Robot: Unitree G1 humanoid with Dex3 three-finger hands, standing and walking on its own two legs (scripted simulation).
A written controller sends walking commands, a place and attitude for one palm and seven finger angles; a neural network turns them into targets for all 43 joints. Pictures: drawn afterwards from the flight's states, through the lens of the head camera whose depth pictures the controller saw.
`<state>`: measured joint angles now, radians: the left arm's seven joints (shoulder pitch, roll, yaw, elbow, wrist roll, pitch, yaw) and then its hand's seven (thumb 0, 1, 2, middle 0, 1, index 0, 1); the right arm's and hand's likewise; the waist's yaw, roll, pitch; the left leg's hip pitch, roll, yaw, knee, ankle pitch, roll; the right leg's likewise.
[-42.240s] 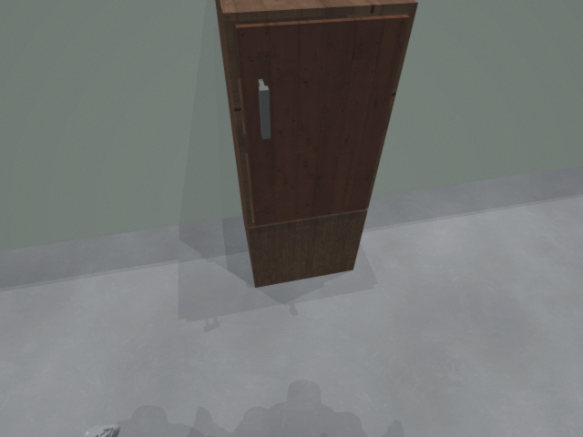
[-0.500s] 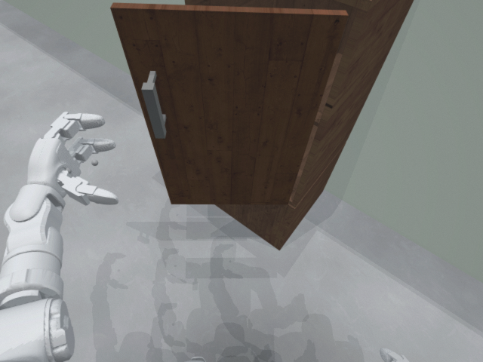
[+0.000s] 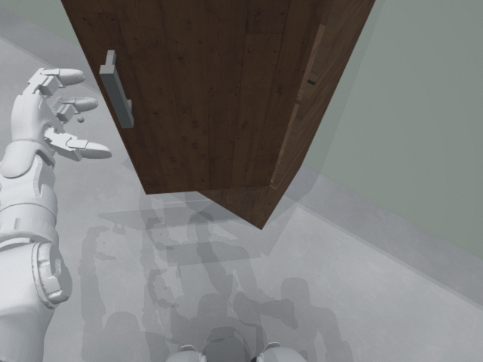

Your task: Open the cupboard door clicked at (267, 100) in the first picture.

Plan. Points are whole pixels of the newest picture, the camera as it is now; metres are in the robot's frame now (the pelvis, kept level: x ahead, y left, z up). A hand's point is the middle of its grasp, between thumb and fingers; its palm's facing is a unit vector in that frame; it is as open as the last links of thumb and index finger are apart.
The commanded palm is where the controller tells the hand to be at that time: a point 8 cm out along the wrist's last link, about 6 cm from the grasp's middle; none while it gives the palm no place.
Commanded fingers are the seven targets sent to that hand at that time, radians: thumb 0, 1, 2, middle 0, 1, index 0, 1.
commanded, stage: move the hooked fingers beside the handle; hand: left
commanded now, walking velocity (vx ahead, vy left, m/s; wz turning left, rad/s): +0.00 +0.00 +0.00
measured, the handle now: (119, 91) +0.55 +0.18 +0.09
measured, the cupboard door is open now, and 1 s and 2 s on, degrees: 39 38 38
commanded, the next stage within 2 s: slide the fingers in behind the handle in 1.00 s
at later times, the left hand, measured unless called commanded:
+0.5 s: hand (86, 115) +0.50 +0.23 +0.09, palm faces +0.06 -1.00 +0.00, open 13.9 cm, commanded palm +0.47 +0.27 +0.09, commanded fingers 0.00 -0.50 0.30 -0.30 -1.20 -0.30 -1.20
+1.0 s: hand (84, 111) +0.50 +0.23 +0.09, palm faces +0.06 -1.00 +0.00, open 14.0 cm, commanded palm +0.48 +0.27 +0.09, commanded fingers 0.00 -0.50 0.30 -0.30 -1.20 -0.30 -1.20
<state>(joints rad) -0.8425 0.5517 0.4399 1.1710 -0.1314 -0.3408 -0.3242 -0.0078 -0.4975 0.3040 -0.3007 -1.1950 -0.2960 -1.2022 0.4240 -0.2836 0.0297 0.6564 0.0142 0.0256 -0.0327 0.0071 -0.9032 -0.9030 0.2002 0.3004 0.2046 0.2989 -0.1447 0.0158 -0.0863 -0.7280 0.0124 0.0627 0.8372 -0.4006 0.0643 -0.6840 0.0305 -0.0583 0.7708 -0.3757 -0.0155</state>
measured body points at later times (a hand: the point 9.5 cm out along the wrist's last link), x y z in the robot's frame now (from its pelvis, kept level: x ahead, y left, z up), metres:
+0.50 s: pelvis +0.00 -0.01 +0.00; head +0.11 +0.01 +0.43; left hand +0.49 +0.28 +0.09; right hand -0.01 -0.28 -0.11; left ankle +0.00 +0.07 -0.70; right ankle -0.01 -0.11 -0.70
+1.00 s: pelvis +0.00 -0.01 -0.01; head +0.11 +0.01 +0.43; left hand +0.49 +0.28 +0.10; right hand +0.00 -0.28 -0.11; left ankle +0.00 +0.07 -0.70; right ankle -0.01 -0.11 -0.70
